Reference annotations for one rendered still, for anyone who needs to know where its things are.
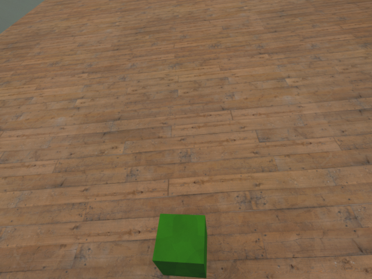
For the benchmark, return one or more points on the carton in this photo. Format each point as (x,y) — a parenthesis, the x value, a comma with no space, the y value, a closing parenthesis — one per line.
(181,245)

